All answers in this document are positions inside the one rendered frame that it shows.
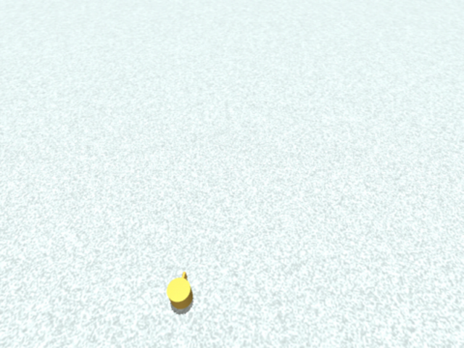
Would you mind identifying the mug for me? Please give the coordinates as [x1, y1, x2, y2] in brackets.
[167, 272, 193, 309]

